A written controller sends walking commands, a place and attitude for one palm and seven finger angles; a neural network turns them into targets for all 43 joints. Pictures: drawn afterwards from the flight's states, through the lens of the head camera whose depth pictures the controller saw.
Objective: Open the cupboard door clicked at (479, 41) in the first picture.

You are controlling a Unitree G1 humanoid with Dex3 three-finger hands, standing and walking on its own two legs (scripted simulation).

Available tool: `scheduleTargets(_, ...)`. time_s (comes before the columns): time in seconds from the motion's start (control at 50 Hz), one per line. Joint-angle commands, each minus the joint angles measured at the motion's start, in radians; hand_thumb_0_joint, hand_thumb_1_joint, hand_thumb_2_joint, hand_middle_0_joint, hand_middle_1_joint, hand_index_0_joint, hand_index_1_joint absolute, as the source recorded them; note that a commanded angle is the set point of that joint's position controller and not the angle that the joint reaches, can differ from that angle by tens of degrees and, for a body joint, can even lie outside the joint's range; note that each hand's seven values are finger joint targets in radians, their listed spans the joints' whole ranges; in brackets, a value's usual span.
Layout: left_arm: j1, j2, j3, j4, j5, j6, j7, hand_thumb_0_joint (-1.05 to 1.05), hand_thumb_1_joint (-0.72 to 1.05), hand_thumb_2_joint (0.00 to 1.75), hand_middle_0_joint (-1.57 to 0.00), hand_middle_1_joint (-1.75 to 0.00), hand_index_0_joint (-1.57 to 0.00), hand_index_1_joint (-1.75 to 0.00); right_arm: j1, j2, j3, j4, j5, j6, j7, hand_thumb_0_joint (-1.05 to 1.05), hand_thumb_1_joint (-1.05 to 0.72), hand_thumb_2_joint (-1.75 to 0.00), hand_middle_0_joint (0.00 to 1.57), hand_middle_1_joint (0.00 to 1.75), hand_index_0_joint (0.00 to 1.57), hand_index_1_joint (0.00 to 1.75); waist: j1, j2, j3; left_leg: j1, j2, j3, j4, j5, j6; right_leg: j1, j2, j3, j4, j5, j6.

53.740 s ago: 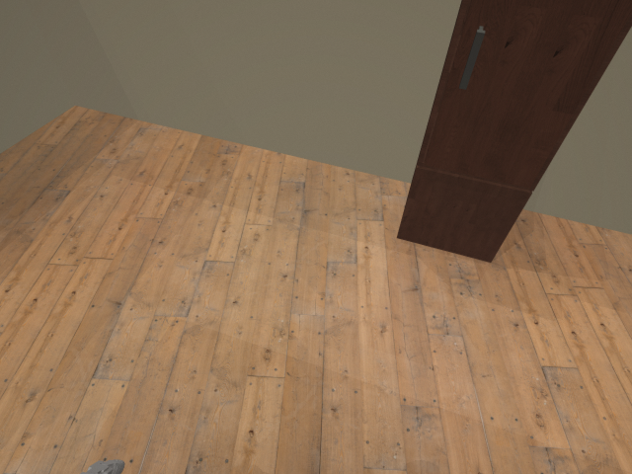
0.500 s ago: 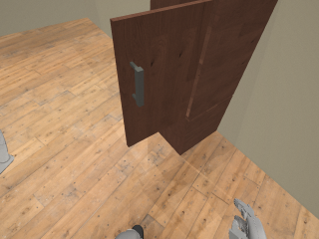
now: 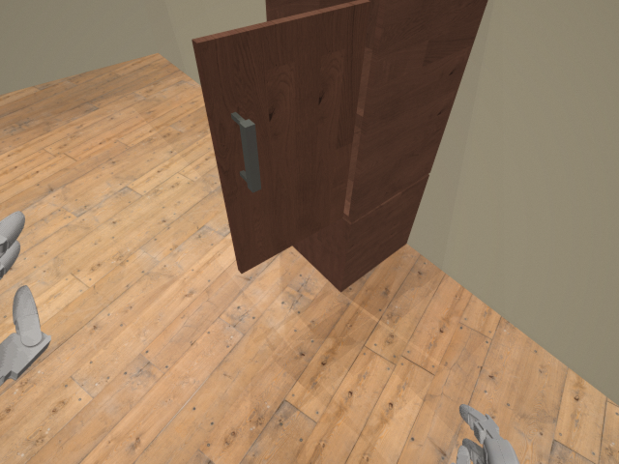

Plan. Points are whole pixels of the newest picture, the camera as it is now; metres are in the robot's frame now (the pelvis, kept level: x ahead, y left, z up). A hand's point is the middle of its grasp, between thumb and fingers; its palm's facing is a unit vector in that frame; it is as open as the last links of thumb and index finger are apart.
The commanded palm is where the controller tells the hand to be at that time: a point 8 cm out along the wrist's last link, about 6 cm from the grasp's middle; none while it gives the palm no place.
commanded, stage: stop stepping back and stand still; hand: left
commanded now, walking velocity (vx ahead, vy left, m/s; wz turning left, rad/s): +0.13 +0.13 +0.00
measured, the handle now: (245, 153) +0.63 +0.17 +0.04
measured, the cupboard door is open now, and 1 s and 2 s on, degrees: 87 87 87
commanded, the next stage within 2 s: let the arm hang, fingers relaxed in 0.28 s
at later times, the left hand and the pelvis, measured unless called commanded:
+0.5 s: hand (80, 392) +0.19 +0.30 +0.00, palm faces +0.20 -0.86 -0.48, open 7.4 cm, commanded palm none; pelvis -0.01 +0.03 -0.01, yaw +3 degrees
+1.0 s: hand out of the picture -0.08 +0.23 -0.16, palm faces +0.06 -0.96 -0.26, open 7.3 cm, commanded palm none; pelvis -0.01 +0.03 +0.00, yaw +3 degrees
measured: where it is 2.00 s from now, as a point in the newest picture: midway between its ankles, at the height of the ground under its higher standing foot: outside the picture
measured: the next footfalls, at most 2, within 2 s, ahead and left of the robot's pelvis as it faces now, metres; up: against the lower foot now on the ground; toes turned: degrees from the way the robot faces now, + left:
none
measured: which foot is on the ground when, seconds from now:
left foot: down 0.00-1.00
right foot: down 0.00-1.00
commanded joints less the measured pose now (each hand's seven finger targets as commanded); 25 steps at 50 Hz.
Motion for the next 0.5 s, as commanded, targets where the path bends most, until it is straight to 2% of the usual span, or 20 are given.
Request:
scheduleTargets(0.0,-0.158,0.174,0.120,-0.133,-0.001,-0.066,0.037,0.00,0.90,0.90,-0.20,-0.30,-0.20,-0.30,-0.100,-0.116,-0.051,-0.129,0.002,-0.045,-0.012,0.00,-0.90,-0.90,0.20,0.30,0.20,0.30,-0.026,-0.050,-0.018,0.017,0.031,-0.020,0.127,-0.074,0.015,-0.104,-0.311,0.305,-0.238,-0.217,-0.079)
scheduleTargets(0.06,-0.164,0.175,0.116,-0.102,0.005,-0.078,0.040,0.00,0.90,0.90,-0.20,-0.30,-0.20,-0.30,-0.103,-0.124,-0.051,-0.121,0.003,-0.058,-0.024,0.00,-0.90,-0.90,0.20,0.30,0.20,0.30,-0.020,-0.025,-0.004,0.148,0.017,0.015,-0.116,-0.026,0.036,-0.119,-0.257,0.232,-0.192,-0.202,-0.025)
scheduleTargets(0.1,-0.133,0.172,0.120,-0.109,0.003,-0.089,0.038,0.00,0.90,0.90,-0.20,-0.30,-0.20,-0.30,-0.102,-0.133,-0.056,-0.131,0.004,-0.062,-0.021,0.00,-0.90,-0.90,0.20,0.30,0.20,0.30,-0.011,0.017,-0.019,0.172,0.045,-0.014,-0.187,0.016,0.055,-0.062,-0.199,0.200,-0.141,-0.103,0.014)
scheduleTargets(0.12,-0.130,0.174,0.122,-0.119,0.000,-0.093,0.035,0.00,0.90,0.90,-0.20,-0.30,-0.20,-0.30,-0.106,-0.141,-0.060,-0.142,0.008,-0.061,-0.018,0.00,-0.90,-0.90,0.20,0.30,0.20,0.30,-0.008,0.018,-0.022,0.161,0.059,-0.029,-0.180,0.067,0.057,-0.032,-0.180,0.195,-0.127,-0.030,0.032)
scheduleTargets(0.14,-0.110,0.190,0.134,-0.115,-0.002,-0.094,0.031,0.00,0.90,0.90,-0.20,-0.30,-0.20,-0.30,-0.106,-0.141,-0.068,-0.143,0.016,-0.058,-0.018,0.00,-0.90,-0.90,0.20,0.30,0.20,0.30,-0.008,0.010,-0.039,0.150,0.060,-0.021,-0.162,0.078,0.050,-0.003,-0.189,0.200,-0.132,0.005,0.037)
scheduleTargets(0.16,-0.083,0.184,0.136,-0.105,-0.003,-0.097,0.028,0.00,0.90,0.90,-0.20,-0.30,-0.20,-0.30,-0.099,-0.124,-0.054,-0.138,0.013,-0.055,-0.014,0.00,-0.90,-0.90,0.20,0.30,0.20,0.30,-0.016,0.026,-0.024,0.136,0.045,-0.014,-0.164,0.079,0.044,-0.013,-0.198,0.187,-0.138,0.012,0.028)
scheduleTargets(0.18,-0.081,0.176,0.133,-0.105,-0.001,-0.100,0.024,0.00,0.90,0.90,-0.20,-0.30,-0.20,-0.30,-0.100,-0.122,-0.051,-0.139,0.011,-0.052,-0.009,0.00,-0.90,-0.90,0.20,0.30,0.20,0.30,-0.017,0.031,-0.010,0.132,0.041,-0.016,-0.168,0.096,0.041,-0.018,-0.189,0.177,-0.136,0.023,0.027)
scheduleTargets(0.22,-0.095,0.171,0.124,-0.114,-0.001,-0.106,0.021,0.00,0.90,0.90,-0.20,-0.30,-0.20,-0.30,-0.106,-0.127,-0.054,-0.142,0.011,-0.054,-0.006,0.00,-0.90,-0.90,0.20,0.30,0.20,0.30,-0.015,-0.002,-0.017,0.150,0.050,-0.026,-0.172,0.124,0.040,-0.021,-0.172,0.165,-0.133,0.046,0.035)
scheduleTargets(0.26,-0.096,0.174,0.129,-0.112,-0.001,-0.109,0.021,0.00,0.90,0.90,-0.20,-0.30,-0.20,-0.30,-0.104,-0.129,-0.054,-0.143,0.009,-0.060,-0.008,0.00,-0.90,-0.90,0.20,0.30,0.20,0.30,-0.014,0.017,-0.033,0.170,0.066,-0.043,-0.198,0.171,0.037,-0.011,-0.149,0.135,-0.108,0.091,0.043)
scheduleTargets(0.3,-0.095,0.164,0.123,-0.116,-0.002,-0.111,0.021,0.00,0.90,0.90,-0.20,-0.30,-0.20,-0.30,-0.103,-0.136,-0.055,-0.149,0.010,-0.061,-0.006,0.00,-0.90,-0.90,0.20,0.30,0.20,0.30,-0.010,0.080,-0.062,0.184,0.084,-0.057,-0.228,0.205,0.040,0.014,-0.119,0.110,-0.072,0.131,0.053)
scheduleTargets(0.34,-0.093,0.175,0.130,-0.133,-0.003,-0.110,0.020,0.00,0.90,0.90,-0.20,-0.30,-0.20,-0.30,-0.105,-0.136,-0.054,-0.153,0.009,-0.066,-0.008,0.00,-0.90,-0.90,0.20,0.30,0.20,0.30,-0.007,0.109,-0.097,0.194,0.098,-0.067,-0.251,0.250,0.038,0.048,-0.100,0.081,-0.040,0.174,0.061)
scheduleTargets(0.36,-0.195,-0.005,-0.277,0.639,0.075,0.063,-0.122,0.00,0.90,0.90,-0.20,-0.30,-0.20,-0.30,-0.145,-0.326,-0.105,0.074,0.008,-0.075,0.080,0.00,-0.90,-0.90,0.20,0.30,0.20,0.30,-0.056,0.148,0.007,0.051,0.124,-0.110,-0.130,0.440,0.065,-0.066,-0.136,0.007,0.137,0.271,0.052)
scheduleTargets(0.38,-0.182,-0.047,-0.262,0.675,0.056,0.143,-0.141,0.00,0.90,0.90,-0.20,-0.30,-0.20,-0.30,-0.077,-0.252,-0.099,0.069,0.014,0.000,0.079,0.00,-0.90,-0.90,0.20,0.30,0.20,0.30,-0.027,0.149,-0.058,0.070,0.132,-0.099,-0.167,0.480,0.065,-0.047,-0.115,0.032,0.138,0.120,0.049)
scheduleTargets(0.4,-0.193,-0.078,-0.283,0.710,0.052,0.162,-0.142,0.00,0.90,0.90,-0.20,-0.30,-0.20,-0.30,-0.082,-0.227,-0.081,0.062,0.005,0.026,0.074,0.00,-0.90,-0.90,0.20,0.30,0.20,0.30,-0.016,0.113,-0.083,0.031,0.166,-0.152,-0.182,0.374,0.091,-0.048,-0.100,0.023,0.163,-0.025,0.051)
scheduleTargets(0.42,-0.216,-0.069,-0.288,0.758,0.054,0.165,-0.144,0.00,0.90,0.90,-0.20,-0.30,-0.20,-0.30,-0.095,-0.220,-0.069,0.051,-0.002,0.043,0.072,0.00,-0.90,-0.90,0.20,0.30,0.20,0.30,-0.007,0.070,-0.081,0.003,0.171,-0.187,-0.198,0.310,0.111,-0.035,-0.097,0.028,0.163,-0.058,0.050)
scheduleTargets(0.44,-0.247,-0.044,-0.292,0.813,0.058,0.162,-0.145,0.00,0.90,0.90,-0.20,-0.30,-0.20,-0.30,-0.093,-0.219,-0.065,0.054,-0.009,0.051,0.071,0.00,-0.90,-0.90,0.20,0.30,0.20,0.30,0.000,-0.042,-0.090,0.005,0.156,-0.192,-0.195,0.298,0.106,0.001,-0.096,0.040,0.130,-0.011,0.041)
scheduleTargets(0.46,-0.261,-0.028,-0.294,0.875,0.061,0.157,-0.145,0.00,0.90,0.90,-0.20,-0.30,-0.20,-0.30,-0.102,-0.221,-0.064,0.065,-0.011,0.057,0.069,0.00,-0.90,-0.90,0.20,0.30,0.20,0.30,0.010,-0.127,-0.112,0.016,0.125,-0.165,-0.158,0.297,0.091,0.042,-0.123,0.061,0.066,0.093,0.034)
scheduleTargets(0.48,-0.301,-0.004,-0.297,0.944,0.063,0.153,-0.144,0.00,0.90,0.90,-0.20,-0.30,-0.20,-0.30,-0.104,-0.220,-0.066,0.087,-0.009,0.068,0.069,0.00,-0.90,-0.90,0.20,0.30,0.20,0.30,0.000,-0.208,-0.118,0.055,0.084,-0.119,-0.122,0.251,0.067,0.036,-0.162,0.103,0.011,0.156,0.017)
